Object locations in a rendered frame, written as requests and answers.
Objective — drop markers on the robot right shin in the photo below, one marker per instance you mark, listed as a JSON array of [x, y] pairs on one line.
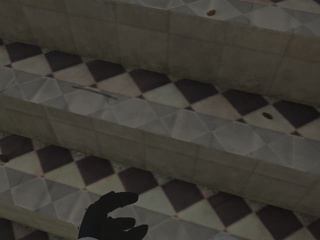
[[221, 235]]

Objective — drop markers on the left robot hand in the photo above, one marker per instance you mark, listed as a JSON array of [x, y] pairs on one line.
[[95, 223]]

